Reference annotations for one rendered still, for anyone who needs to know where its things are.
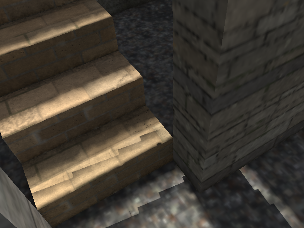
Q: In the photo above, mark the stairs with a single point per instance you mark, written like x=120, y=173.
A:
x=72, y=108

